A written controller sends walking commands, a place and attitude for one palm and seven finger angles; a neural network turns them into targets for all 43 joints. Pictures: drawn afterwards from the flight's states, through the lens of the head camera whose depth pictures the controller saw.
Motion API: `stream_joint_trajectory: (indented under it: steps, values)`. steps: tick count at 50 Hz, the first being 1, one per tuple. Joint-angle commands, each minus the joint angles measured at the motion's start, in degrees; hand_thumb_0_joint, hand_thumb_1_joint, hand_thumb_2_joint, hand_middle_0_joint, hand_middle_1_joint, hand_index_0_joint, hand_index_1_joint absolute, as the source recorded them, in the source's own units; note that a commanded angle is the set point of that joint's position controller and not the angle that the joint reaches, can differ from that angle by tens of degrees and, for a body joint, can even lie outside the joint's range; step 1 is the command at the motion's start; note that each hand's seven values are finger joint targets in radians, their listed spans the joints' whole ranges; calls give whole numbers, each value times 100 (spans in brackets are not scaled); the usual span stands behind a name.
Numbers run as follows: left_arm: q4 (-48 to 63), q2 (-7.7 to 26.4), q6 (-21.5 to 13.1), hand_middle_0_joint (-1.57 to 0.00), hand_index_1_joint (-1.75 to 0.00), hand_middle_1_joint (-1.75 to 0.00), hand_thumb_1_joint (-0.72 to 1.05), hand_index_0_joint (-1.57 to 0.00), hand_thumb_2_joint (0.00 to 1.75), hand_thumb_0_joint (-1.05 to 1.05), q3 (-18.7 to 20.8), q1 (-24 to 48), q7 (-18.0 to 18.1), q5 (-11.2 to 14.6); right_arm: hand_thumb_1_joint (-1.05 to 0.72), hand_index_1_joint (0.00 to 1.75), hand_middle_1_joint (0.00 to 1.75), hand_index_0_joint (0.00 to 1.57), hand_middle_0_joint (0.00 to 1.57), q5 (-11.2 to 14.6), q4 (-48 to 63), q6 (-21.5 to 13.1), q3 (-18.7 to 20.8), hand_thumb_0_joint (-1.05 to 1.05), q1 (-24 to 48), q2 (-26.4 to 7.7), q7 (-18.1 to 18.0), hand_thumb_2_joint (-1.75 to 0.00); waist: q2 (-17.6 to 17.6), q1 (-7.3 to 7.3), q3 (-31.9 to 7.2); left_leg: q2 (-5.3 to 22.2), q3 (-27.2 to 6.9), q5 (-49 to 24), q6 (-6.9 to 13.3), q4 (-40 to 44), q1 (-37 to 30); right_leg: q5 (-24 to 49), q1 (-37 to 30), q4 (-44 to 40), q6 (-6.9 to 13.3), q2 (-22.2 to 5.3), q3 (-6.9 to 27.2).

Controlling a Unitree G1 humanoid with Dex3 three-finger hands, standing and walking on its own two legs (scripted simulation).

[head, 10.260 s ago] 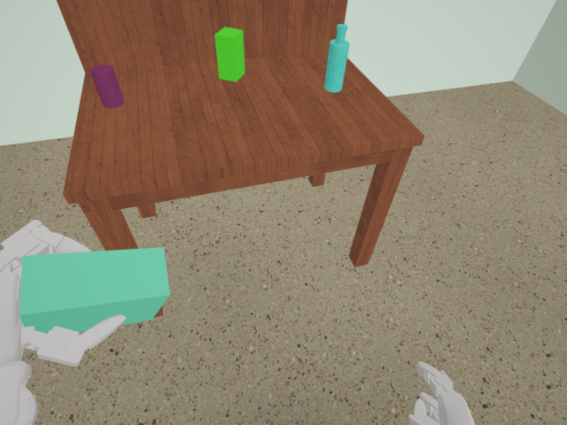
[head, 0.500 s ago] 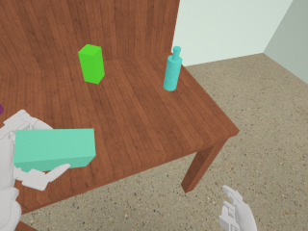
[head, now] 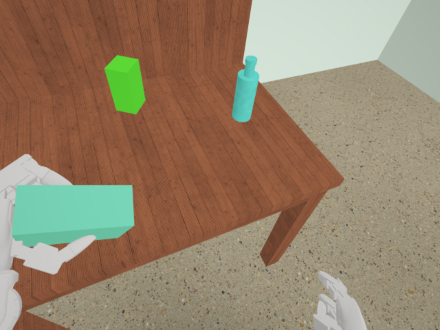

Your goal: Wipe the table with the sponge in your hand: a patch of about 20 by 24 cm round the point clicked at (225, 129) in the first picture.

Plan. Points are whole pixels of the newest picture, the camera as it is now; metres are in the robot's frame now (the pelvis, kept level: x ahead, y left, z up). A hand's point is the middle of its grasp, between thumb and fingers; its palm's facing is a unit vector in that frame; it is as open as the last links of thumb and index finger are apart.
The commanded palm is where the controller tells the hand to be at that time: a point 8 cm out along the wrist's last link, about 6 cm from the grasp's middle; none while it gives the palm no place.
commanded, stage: look again from close up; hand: left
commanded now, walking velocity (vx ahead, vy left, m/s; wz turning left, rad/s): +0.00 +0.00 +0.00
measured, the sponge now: (93, 215) +0.23 +0.21 +0.14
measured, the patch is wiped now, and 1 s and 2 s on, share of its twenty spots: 0.00 0.00 0.00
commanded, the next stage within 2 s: turn the palm down, sponge in hand in 0.14 s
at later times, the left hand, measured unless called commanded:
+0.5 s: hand (67, 212) +0.23 +0.24 +0.14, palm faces +0.30 -0.77 -0.57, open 9.8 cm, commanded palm +0.17 +0.27 +0.17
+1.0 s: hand (85, 225) +0.22 +0.21 +0.13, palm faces +0.29 -0.53 -0.80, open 9.8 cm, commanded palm +0.18 +0.25 +0.16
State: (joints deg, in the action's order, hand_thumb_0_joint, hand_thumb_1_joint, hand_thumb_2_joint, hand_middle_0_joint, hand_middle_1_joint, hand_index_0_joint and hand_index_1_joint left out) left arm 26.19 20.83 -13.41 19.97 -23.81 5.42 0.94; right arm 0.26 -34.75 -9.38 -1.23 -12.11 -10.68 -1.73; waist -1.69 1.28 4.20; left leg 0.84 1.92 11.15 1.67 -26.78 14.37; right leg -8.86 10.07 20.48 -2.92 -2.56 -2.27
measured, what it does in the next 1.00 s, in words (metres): shifts its weight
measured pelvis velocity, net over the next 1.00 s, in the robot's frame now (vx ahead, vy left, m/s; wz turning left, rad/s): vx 0.01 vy -0.07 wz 0.02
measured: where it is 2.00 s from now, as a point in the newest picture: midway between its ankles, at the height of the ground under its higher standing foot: outside the picture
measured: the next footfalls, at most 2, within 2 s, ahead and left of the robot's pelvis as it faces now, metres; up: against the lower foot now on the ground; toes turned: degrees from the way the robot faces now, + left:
none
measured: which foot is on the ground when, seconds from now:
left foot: down 0.00-1.00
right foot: down 0.00-1.00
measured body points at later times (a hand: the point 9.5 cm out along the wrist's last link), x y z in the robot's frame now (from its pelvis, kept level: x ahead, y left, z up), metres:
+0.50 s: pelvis +0.01 -0.02 -0.01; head +0.01 -0.03 +0.44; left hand +0.21 +0.28 +0.18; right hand +0.21 -0.24 -0.08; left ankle +0.04 +0.10 -0.74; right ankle +0.02 -0.16 -0.74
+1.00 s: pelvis +0.01 -0.07 -0.02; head +0.01 -0.10 +0.43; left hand +0.20 +0.24 +0.18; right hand +0.21 -0.30 -0.11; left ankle +0.04 +0.09 -0.74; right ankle +0.02 -0.16 -0.74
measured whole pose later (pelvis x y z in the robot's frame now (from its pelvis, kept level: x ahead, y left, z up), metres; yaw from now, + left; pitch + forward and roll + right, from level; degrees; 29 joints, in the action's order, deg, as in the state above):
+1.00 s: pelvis +0.01 -0.07 -0.02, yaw +1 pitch -1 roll +1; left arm 19.0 31.9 -3.0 18.9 -22.7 2.9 -12.9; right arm 0.0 -35.3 -6.6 0.0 -11.5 -14.9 -5.4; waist 3.8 3.4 -0.1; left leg 3.6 -1.3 16.4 -2.1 -35.9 19.0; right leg -19.5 17.8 37.8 2.5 0.4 -4.1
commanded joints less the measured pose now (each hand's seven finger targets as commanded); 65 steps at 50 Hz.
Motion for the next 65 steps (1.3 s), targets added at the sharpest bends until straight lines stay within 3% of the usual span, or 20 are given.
stream_joint_trajectory:
  steps: [1, 11, 12, 13, 14, 16, 17, 21, 22, 25, 27, 29, 32, 38, 47, 48, 52, 58, 62, 65]
  values:
    - [1411, 927, -385, -120, -160, -160, 10, -120, 130, 0, 629, 416, 110, 102, -90, 30, 30, 20, 20, 6, 931, -297, 367, 0, 520, -801, -52, -90, 558, -14, -1044, 307, -453, -77, -117, 708, -79, 530, -531, -71, 323, -3, 219]
    - [1351, 897, -271, -120, -160, -160, 10, -120, 130, 0, 584, 396, 112, 131, -90, 30, 30, 20, 20, 7, 972, -196, 369, 0, 577, -808, -80, -90, 472, -16, -1015, 317, -423, -223, -115, 650, -160, 634, -458, -126, 321, -38, 267]
    - [3345, 5641, -1129, -120, -160, -160, 10, -120, 130, 0, 2380, 5745, 198, -63, -90, 30, 30, 20, 20, 485, 1601, -9, -580, 0, -408, -1223, -549, -90, 1966, -313, -1155, 312, -635, 841, 182, 662, 814, -500, -886, 686, -48, 303, 226]
    - [-23, 2716, 170, -120, -160, -160, 10, -120, 130, 0, 1823, 3695, -63, -681, -90, 30, 30, 20, 20, -317, 753, -203, 490, 0, 523, -872, -389, -90, 1523, 266, -1835, 63, -153, -821, -213, 225, -754, 31, -191, 953, 586, 313, -117]
    - [-322, 1736, 612, -120, -160, -160, 10, -120, 130, 0, 816, 2630, -154, -73, -90, 30, 30, 20, 20, -165, 864, -275, 370, 0, 395, -1176, -59, -90, 1161, 41, -1543, 83, -403, -1972, -437, 227, -948, 278, 339, 750, 582, 404, -413]
    - [287, 1397, 1164, -120, -160, -160, 10, -120, 130, 0, 822, 1606, -490, 353, -90, 30, 30, 20, 20, -56, 738, -304, 385, 0, 525, -1196, -49, -90, 1072, 431, -1947, 113, -226, -2320, -366, 119, -1439, 635, 53, 661, 496, 350, -368]
    - [36, 739, 1549, -120, -160, -160, 10, -120, 130, 0, 330, 840, -634, 423, -90, 30, 30, 20, 20, 86, 817, -293, 228, 0, 839, -1075, 68, -90, 992, 446, -1634, 102, -195, -2027, -357, 118, -1262, 489, 164, 660, 480, 420, -414]
    - [859, 1342, 1642, -120, -160, -160, 10, -120, 130, 0, 322, 504, -622, -367, -90, 30, 30, 20, 20, 8, 949, -138, 202, 0, 932, -1111, 157, -90, 348, 222, -653, 60, -215, -662, -154, 254, -316, 191, 437, 737, 422, 384, -489]
    - [1203, 1839, 1488, -120, -160, -160, 10, -120, 130, 0, 803, 542, -500, -439, -90, 30, 30, 20, 20, 15, 989, -110, 201, 0, 1022, -1101, 143, -90, 463, 253, -895, 22, -177, -418, -139, 227, -352, 44, 377, 762, 431, 443, -419]
    - [1391, 1854, 754, -120, -160, -160, 10, -120, 130, 0, 1080, 863, -134, -455, -90, 30, 30, 20, 20, -173, 941, -146, 231, 0, 1073, -968, -6, -90, 242, 151, -1030, -71, -188, 36, -138, 17, -168, -459, 663, 876, 368, 431, -404]
    - [1472, 2418, 416, -120, -160, -160, 10, -120, 130, 0, 1558, 1158, 192, -552, -90, 30, 30, 20, 20, -200, 799, -164, 266, 0, 1039, -965, -70, -90, 644, 197, -1176, -114, -161, 424, -147, -124, -76, -793, 830, 901, 358, 440, -297]
    - [853, 2023, 316, -120, -160, -160, 10, -120, 130, 0, 1250, 1146, 387, -684, -90, 30, 30, 20, 20, -218, 646, -174, 279, 0, 866, -877, -103, -90, 741, 83, -1052, -139, -171, 485, -148, -253, 48, -850, 941, 901, 361, 366, -286]
    - [380, 2237, 561, -120, -160, -160, 10, -120, 130, 0, 1022, 1552, 330, -908, -90, 30, 30, 20, 20, -171, 552, -102, 276, 0, 851, -970, -176, -90, 1016, 10, -966, -214, -115, 760, -107, -349, 147, -1059, 1060, 773, 335, 293, -121]
    - [-71, 2224, 1121, -120, -160, -160, 10, -120, 130, 0, 304, 2074, -323, -1192, -90, 30, 30, 20, 20, -57, 725, -68, 182, 0, 1044, -985, -436, -90, 354, 41, -853, -236, -36, 656, -4, -376, 151, -1372, 935, 461, 274, 145, 135]
    - [83, 2822, 871, -120, -160, -160, 10, -120, 130, 0, 1424, 477, 41, -1362, -90, 30, 30, 20, 20, -44, 828, -19, 348, 0, 809, -992, -388, -90, 322, 480, -1076, -177, 7, -205, -39, -703, 343, -259, 547, 697, 267, 79, 312]
    - [94, 2434, 945, -120, -160, -160, 10, -120, 130, 0, 1072, 498, 79, -1367, -90, 30, 30, 20, 20, -27, 893, 7, 334, 0, 775, -954, -383, -90, 178, 424, -1119, -179, 18, -249, -23, -709, 400, -127, 511, 765, 242, 36, 261]
    - [14, 2699, 1264, -120, -160, -160, 10, -120, 130, 0, 1057, 641, 244, -1744, -90, 30, 30, 20, 20, 24, 885, 60, 387, 0, 743, -1065, -435, -90, 418, 368, -1113, -180, 53, -359, -9, -809, 337, 77, 653, 800, 244, 74, 326]
    - [349, 2374, 1326, -120, -160, -160, 10, -120, 130, 0, 264, 1303, 226, -2288, -90, 30, 30, 20, 20, 39, 924, -25, 303, 0, 940, -1006, -557, -90, 342, 220, -1287, -227, -6, -162, 46, -748, 122, -262, 813, 770, 245, 93, 268]
    - [448, 2779, 1425, -120, -160, -160, 10, -120, 130, 0, 557, 980, 427, -2775, -90, 30, 30, 20, 20, -5, 861, -28, 333, 0, 1016, -1031, -571, -90, 612, 396, -1515, -222, -29, -463, 22, -690, -37, 57, 615, 846, 334, 159, 217]
    - [346, 2388, 1653, -120, -160, -160, 10, -120, 130, 0, 268, 980, 552, -2937, -90, 30, 30, 20, 20, 20, 827, 25, 313, 0, 1081, -995, -536, -90, 593, 378, -1482, -192, -26, -590, -8, -580, -63, 195, 570, 859, 346, 174, 69]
